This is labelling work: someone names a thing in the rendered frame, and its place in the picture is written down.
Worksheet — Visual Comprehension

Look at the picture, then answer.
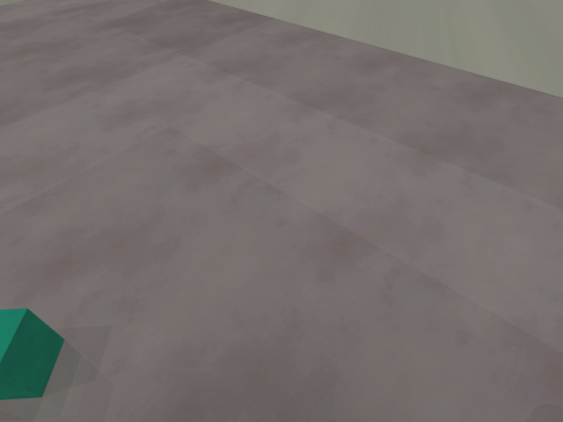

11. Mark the carton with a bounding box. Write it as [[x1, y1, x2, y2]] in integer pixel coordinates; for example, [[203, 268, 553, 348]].
[[0, 309, 64, 400]]

